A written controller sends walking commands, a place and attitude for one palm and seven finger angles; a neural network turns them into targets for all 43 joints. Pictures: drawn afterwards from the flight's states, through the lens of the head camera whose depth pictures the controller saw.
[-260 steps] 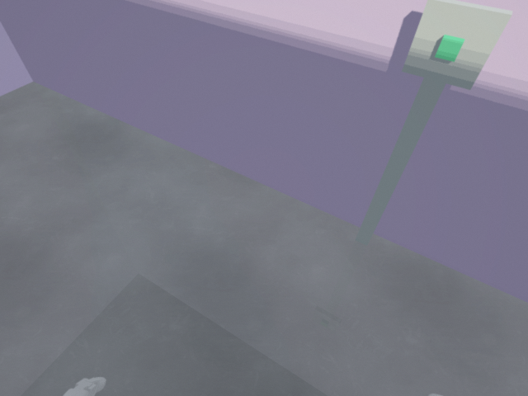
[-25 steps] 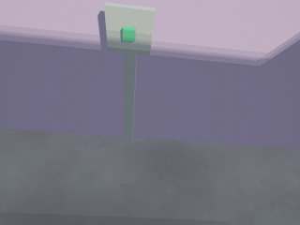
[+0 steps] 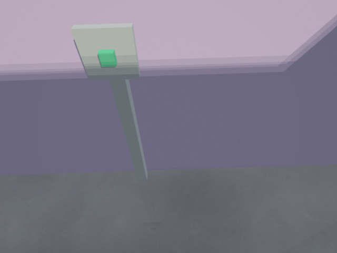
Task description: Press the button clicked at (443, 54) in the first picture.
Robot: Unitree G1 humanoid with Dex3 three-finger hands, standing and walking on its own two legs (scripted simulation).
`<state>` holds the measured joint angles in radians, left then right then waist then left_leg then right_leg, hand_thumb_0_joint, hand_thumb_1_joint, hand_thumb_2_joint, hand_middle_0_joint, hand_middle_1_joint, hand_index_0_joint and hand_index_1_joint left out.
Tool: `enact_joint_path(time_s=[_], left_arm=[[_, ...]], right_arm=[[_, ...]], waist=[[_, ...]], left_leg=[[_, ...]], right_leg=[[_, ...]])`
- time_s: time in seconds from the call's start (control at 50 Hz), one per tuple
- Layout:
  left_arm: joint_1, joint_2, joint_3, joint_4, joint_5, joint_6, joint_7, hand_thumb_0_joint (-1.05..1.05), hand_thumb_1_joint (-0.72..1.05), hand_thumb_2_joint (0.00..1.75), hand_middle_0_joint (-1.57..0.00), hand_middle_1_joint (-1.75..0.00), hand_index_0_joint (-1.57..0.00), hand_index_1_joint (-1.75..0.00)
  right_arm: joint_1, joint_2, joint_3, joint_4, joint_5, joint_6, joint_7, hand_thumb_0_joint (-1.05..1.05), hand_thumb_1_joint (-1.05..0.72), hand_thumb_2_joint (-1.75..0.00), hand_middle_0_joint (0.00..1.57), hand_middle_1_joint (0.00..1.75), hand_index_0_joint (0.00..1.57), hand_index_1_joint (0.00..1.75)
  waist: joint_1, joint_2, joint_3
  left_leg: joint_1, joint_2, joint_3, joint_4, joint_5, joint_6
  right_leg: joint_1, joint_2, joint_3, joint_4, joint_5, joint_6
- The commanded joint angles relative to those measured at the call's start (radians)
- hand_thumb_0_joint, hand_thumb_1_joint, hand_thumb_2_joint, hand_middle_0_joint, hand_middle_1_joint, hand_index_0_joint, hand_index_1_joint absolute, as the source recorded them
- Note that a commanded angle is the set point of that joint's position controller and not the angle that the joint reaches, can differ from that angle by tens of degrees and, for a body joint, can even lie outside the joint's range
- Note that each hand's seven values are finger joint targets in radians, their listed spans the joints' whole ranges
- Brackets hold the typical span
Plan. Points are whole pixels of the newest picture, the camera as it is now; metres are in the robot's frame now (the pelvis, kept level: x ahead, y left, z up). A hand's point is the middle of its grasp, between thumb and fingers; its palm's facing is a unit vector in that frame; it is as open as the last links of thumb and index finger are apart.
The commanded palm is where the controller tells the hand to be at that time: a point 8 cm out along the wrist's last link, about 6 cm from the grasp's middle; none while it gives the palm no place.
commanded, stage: take the last steps up to it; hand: left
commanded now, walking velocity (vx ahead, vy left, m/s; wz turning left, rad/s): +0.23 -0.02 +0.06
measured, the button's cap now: (108, 57) +0.65 +0.21 +0.15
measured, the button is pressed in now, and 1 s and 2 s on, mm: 0 0 0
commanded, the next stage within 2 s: come to a stop and stand still in 0.20 s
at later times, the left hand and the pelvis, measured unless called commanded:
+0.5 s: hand out of the picture +0.06 +0.18 -0.19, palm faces +0.10 -0.99 -0.12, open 7.4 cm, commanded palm none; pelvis +0.14 +0.04 +0.00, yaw +0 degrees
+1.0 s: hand out of the picture +0.10 +0.15 -0.15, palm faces +0.03 -0.97 -0.25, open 7.4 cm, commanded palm none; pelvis +0.09 -0.03 +0.01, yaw -2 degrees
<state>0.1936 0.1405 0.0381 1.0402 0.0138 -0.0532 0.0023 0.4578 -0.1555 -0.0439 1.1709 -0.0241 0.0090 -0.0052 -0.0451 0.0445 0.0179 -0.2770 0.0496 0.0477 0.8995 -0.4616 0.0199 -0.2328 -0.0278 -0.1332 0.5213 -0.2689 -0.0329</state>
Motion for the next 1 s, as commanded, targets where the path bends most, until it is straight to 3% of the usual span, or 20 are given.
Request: enact_joint_path(time_s=[0.0,0.1,0.22,0.28,0.32,0.34,0.36,0.38,0.44,0.48,0.6,0.72,0.78,0.8,0.82,0.84,0.86,0.88,0.94,0.98], left_arm=[[0.15,0.11,0.02,0.024,0.002,-0.007,0.021,0.0,0.9,0.9,-0.2,-0.3,-0.2,-0.3],[0.177,0.085,0.001,0.043,0.007,-0.03,0.022,0.0,0.9,0.9,-0.2,-0.3,-0.2,-0.3],[0.254,0.111,-0.002,0.087,0.011,-0.03,0.027,0.0,0.9,0.9,-0.2,-0.3,-0.2,-0.3],[0.268,0.123,0.004,0.103,0.012,-0.021,0.031,0.0,0.9,0.9,-0.2,-0.3,-0.2,-0.3],[0.268,0.087,-0.01,0.107,0.002,-0.008,0.041,0.0,0.9,0.9,-0.2,-0.3,-0.2,-0.3],[0.327,0.046,-0.024,0.107,-0.014,-0.003,0.047,0.0,0.9,0.9,-0.2,-0.3,-0.2,-0.3],[0.363,0.033,-0.034,0.113,-0.023,0.007,0.052,0.0,0.9,0.9,-0.2,-0.3,-0.2,-0.3],[0.356,0.059,-0.025,0.113,-0.018,0.025,0.056,0.0,0.9,0.9,-0.2,-0.3,-0.2,-0.3],[0.242,0.074,-0.005,0.074,0.005,0.068,0.058,0.0,0.9,0.9,-0.2,-0.3,-0.2,-0.3],[0.241,0.082,0.011,0.054,0.006,0.085,0.048,0.0,0.9,0.9,-0.2,-0.3,-0.2,-0.3],[0.213,0.088,0.05,-0.026,0.011,0.121,0.032,0.0,0.9,0.9,-0.2,-0.3,-0.2,-0.3],[0.155,0.076,0.031,-0.075,0.011,0.106,0.023,0.0,0.9,0.9,-0.2,-0.3,-0.2,-0.3],[0.237,0.081,0.022,-0.034,0.013,0.076,0.025,0.0,0.9,0.9,-0.2,-0.3,-0.2,-0.3],[0.271,0.119,0.025,-0.024,0.021,0.067,0.027,0.0,0.9,0.9,-0.2,-0.3,-0.2,-0.3],[0.242,0.185,0.024,-0.042,0.029,0.052,0.03,0.0,0.9,0.9,-0.2,-0.3,-0.2,-0.3],[0.156,0.242,0.025,-0.082,0.02,0.062,0.033,0.0,0.9,0.9,-0.2,-0.3,-0.2,-0.3],[0.084,0.255,0.025,-0.108,0.019,0.064,0.036,0.0,0.9,0.9,-0.2,-0.3,-0.2,-0.3],[0.049,0.245,0.036,-0.11,0.017,0.054,0.041,0.0,0.9,0.9,-0.2,-0.3,-0.2,-0.3],[0.015,0.192,0.022,-0.105,0.008,0.04,0.033,0.0,0.9,0.9,-0.2,-0.3,-0.2,-0.3],[0.077,0.183,0.026,-0.09,0.005,0.034,0.033,0.0,0.9,0.9,-0.2,-0.3,-0.2,-0.3]], right_arm=[[-0.107,-0.053,-0.025,-0.107,-0.004,-0.03,0.008,0.0,-0.9,-0.9,0.2,0.3,0.2,0.3],[-0.11,-0.016,-0.022,-0.116,-0.003,-0.012,0.016,0.0,-0.9,-0.9,0.2,0.3,0.2,0.3],[-0.283,-0.017,-0.009,-0.175,0.004,-0.029,0.028,0.0,-0.9,-0.9,0.2,0.3,0.2,0.3],[-0.268,-0.03,-0.006,-0.169,0.005,-0.043,0.019,0.0,-0.9,-0.9,0.2,0.3,0.2,0.3],[-0.109,-0.076,-0.006,-0.108,-0.003,-0.056,-0.004,0.0,-0.9,-0.9,0.2,0.3,0.2,0.3],[-0.041,-0.148,-0.014,-0.096,-0.002,-0.061,-0.02,0.0,-0.9,-0.9,0.2,0.3,0.2,0.3],[-0.025,-0.186,-0.013,-0.087,0.017,-0.053,-0.03,0.0,-0.9,-0.9,0.2,0.3,0.2,0.3],[-0.102,-0.185,-0.004,-0.098,0.029,-0.043,-0.043,0.0,-0.9,-0.9,0.2,0.3,0.2,0.3],[-0.204,-0.158,-0.015,-0.128,0.022,-0.02,-0.058,0.0,-0.9,-0.9,0.2,0.3,0.2,0.3],[-0.241,-0.162,-0.023,-0.139,0.019,-0.011,-0.057,0.0,-0.9,-0.9,0.2,0.3,0.2,0.3],[-0.33,-0.154,-0.047,-0.209,0.008,-0.006,-0.041,0.0,-0.9,-0.9,0.2,0.3,0.2,0.3],[-0.34,-0.171,-0.058,-0.22,-0.009,0.007,-0.015,0.0,-0.9,-0.9,0.2,0.3,0.2,0.3],[-0.302,-0.18,-0.056,-0.2,-0.006,0.016,-0.006,0.0,-0.9,-0.9,0.2,0.3,0.2,0.3],[-0.272,-0.142,-0.05,-0.199,0.002,0.021,-0.002,0.0,-0.9,-0.9,0.2,0.3,0.2,0.3],[-0.251,-0.064,-0.031,-0.21,0.018,0.034,0.002,0.0,-0.9,-0.9,0.2,0.3,0.2,0.3],[-0.305,-0.071,-0.032,-0.245,0.01,0.041,0.007,0.0,-0.9,-0.9,0.2,0.3,0.2,0.3],[-0.302,-0.107,-0.038,-0.249,0.004,0.046,0.015,0.0,-0.9,-0.9,0.2,0.3,0.2,0.3],[-0.282,-0.11,-0.04,-0.235,0.0,0.057,0.017,0.0,-0.9,-0.9,0.2,0.3,0.2,0.3],[-0.139,-0.113,-0.041,-0.163,-0.004,0.047,0.021,0.0,-0.9,-0.9,0.2,0.3,0.2,0.3],[-0.124,-0.118,-0.041,-0.155,-0.001,0.038,0.023,0.0,-0.9,-0.9,0.2,0.3,0.2,0.3]], waist=[[0.06,-0.117,0.116],[0.021,-0.143,0.112],[0.062,-0.163,0.106],[0.047,-0.158,0.071],[-0.014,-0.06,-0.053],[-0.016,0.094,-0.197],[-0.006,0.207,-0.258],[0.024,0.161,-0.195],[0.022,0.1,0.003],[0.041,0.028,0.004],[0.066,0.09,-0.092],[0.053,0.209,-0.031],[0.085,0.123,-0.03],[0.093,0.007,-0.022],[0.078,-0.254,0.023],[0.084,-0.334,0.133],[0.059,-0.249,0.147],[0.052,-0.33,0.161],[0.007,-0.238,0.124],[0.035,-0.21,0.083]], left_leg=[[-0.331,0.087,-0.031,0.202,0.128,-0.017],[-0.293,0.078,0.012,0.094,0.23,-0.051],[-0.231,0.053,0.061,-0.165,0.25,-0.039],[-0.108,0.016,0.083,-0.286,0.248,-0.017],[0.198,0.041,0.051,-0.434,0.666,-0.009],[0.463,0.243,-0.133,-0.352,1.17,0.069],[0.474,0.396,-0.229,-0.391,1.562,0.178],[0.368,0.4,-0.175,-0.432,1.531,0.208],[0.145,0.344,-0.125,-0.507,1.283,0.178],[0.114,0.331,-0.098,-0.531,1.133,0.168],[0.017,0.291,-0.033,-0.574,0.687,0.146],[-0.064,0.26,-0.107,-0.667,0.065,0.122],[-0.129,0.187,-0.078,-0.62,-0.089,0.057],[-0.197,0.126,-0.029,-0.526,-0.108,0.013],[-0.248,0.029,0.03,-0.302,-0.069,-0.052],[-0.266,0.002,-0.007,-0.169,-0.04,-0.055],[-0.207,0.015,-0.055,-0.086,0.017,-0.043],[-0.208,0.01,-0.065,-0.032,0.06,-0.042],[-0.212,-0.01,-0.043,0.075,0.202,-0.054],[-0.245,-0.017,-0.03,0.084,0.227,-0.069]], right_leg=[[0.084,-0.297,0.302,-0.383,-0.089,-0.097],[0.052,-0.233,0.135,-0.362,0.256,-0.094],[0.128,-0.235,0.113,-0.284,0.474,-0.1],[0.164,-0.224,0.096,-0.17,0.604,-0.082],[0.101,-0.137,0.038,0.1,0.635,-0.003],[-0.083,-0.063,0.011,0.233,0.287,0.05],[-0.09,-0.019,0.057,0.385,-0.319,0.073],[-0.067,-0.048,0.126,0.435,-0.398,0.07],[-0.137,-0.063,0.148,0.508,-0.302,0.082],[-0.157,-0.047,0.139,0.575,-0.246,0.08],[-0.196,-0.023,0.158,0.713,-0.106,0.09],[-0.083,-0.041,0.077,0.323,-0.177,0.061],[0.107,-0.002,0.017,-0.003,-0.084,0.051],[0.177,-0.038,0.06,-0.129,-0.073,0.045],[0.062,-0.239,0.36,-0.345,-0.357,-0.016],[-0.145,-0.366,0.532,-0.471,-0.52,-0.072],[-0.255,-0.387,0.506,-0.493,-0.537,-0.094],[-0.282,-0.351,0.507,-0.5,-0.52,-0.068],[-0.14,-0.232,0.279,-0.384,-0.178,-0.025],[-0.023,-0.228,0.244,-0.348,-0.072,-0.02]])
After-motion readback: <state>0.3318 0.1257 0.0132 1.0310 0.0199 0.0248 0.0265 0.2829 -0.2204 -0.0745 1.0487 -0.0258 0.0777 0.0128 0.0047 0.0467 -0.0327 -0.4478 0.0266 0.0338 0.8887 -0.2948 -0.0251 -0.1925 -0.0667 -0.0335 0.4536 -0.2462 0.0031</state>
